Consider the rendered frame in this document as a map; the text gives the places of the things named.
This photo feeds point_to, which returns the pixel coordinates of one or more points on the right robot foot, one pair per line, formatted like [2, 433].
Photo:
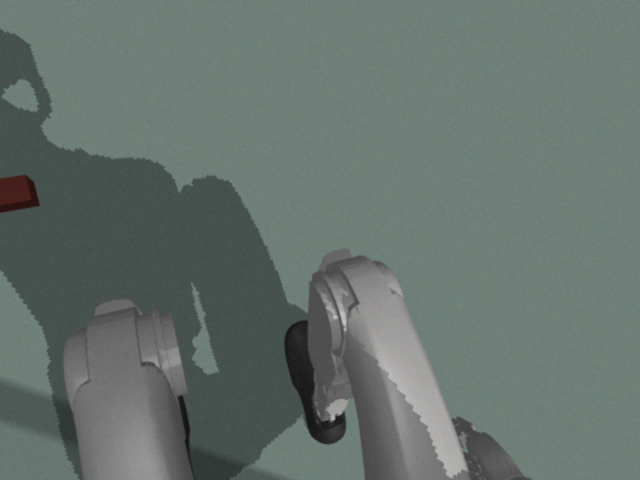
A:
[302, 376]

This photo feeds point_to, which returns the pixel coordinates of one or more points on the left robot foot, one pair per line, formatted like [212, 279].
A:
[186, 425]

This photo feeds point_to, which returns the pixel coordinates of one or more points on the right robot hand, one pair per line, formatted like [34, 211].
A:
[486, 459]

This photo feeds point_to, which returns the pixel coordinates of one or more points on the small box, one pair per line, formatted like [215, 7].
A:
[16, 193]

